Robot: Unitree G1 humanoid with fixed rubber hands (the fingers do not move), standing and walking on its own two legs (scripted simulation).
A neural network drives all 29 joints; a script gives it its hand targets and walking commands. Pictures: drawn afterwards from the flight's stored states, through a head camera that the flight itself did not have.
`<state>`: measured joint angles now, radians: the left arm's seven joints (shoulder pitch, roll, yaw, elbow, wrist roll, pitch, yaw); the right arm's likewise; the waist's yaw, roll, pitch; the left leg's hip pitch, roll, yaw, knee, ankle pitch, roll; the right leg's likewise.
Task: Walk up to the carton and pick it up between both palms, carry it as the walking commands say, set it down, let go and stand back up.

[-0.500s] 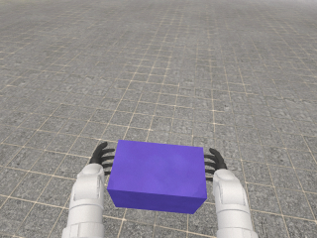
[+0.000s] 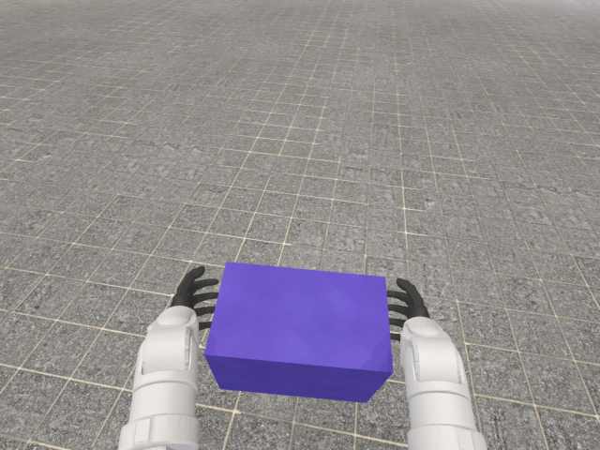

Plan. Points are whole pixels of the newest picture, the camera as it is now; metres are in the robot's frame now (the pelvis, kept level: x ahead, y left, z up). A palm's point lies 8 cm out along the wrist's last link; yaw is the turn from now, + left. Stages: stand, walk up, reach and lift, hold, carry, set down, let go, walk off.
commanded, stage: hold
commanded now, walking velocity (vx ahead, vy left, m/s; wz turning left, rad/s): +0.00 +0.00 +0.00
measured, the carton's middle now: (299, 335) +0.30 +0.01 -0.04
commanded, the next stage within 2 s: carry in 0.18 s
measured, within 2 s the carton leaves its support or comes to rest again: neither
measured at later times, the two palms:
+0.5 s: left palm (229, 304) +0.30 +0.11 +0.05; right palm (454, 327) +0.28 -0.21 +0.04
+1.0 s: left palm (194, 321) +0.26 +0.15 +0.07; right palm (436, 337) +0.25 -0.17 +0.06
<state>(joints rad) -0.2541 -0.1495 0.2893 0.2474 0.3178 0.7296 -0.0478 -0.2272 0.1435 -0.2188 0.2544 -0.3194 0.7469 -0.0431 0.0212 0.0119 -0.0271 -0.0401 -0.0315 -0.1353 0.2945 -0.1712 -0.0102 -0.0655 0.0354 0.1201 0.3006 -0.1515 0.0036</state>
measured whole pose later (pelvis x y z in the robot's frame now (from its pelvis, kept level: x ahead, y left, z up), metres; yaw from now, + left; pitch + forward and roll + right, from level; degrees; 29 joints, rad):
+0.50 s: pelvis -0.01 -0.03 -0.02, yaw -1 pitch +2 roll +0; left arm -0.32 -0.12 0.17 0.12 0.15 0.89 0.16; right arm -0.29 0.05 -0.14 0.11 -0.14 0.93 -0.18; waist -0.01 0.02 -0.10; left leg -0.35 0.04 -0.05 0.64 -0.32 -0.03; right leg -0.36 0.06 0.00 0.59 -0.26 -0.05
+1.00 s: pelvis -0.02 -0.01 -0.02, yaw -1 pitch +3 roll +0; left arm -0.27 -0.13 0.20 -0.13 0.12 1.21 0.17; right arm -0.27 0.13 -0.15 -0.11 -0.13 1.24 -0.23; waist 0.02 0.00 -0.13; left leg -0.35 0.01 0.01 0.57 -0.28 -0.01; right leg -0.39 0.01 0.01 0.57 -0.23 -0.01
